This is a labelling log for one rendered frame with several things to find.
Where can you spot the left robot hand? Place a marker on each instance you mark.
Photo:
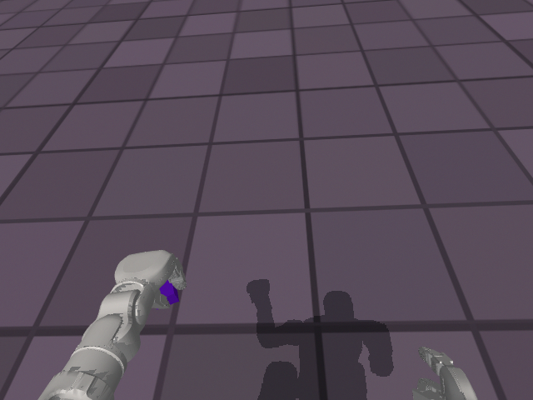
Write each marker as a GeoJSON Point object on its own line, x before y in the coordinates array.
{"type": "Point", "coordinates": [154, 268]}

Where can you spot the small box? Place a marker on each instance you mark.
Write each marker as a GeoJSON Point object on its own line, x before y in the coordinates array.
{"type": "Point", "coordinates": [170, 292]}

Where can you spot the right robot hand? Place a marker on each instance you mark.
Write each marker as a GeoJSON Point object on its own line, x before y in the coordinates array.
{"type": "Point", "coordinates": [454, 383]}

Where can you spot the left robot arm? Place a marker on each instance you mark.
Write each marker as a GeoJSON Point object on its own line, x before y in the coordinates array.
{"type": "Point", "coordinates": [98, 363]}

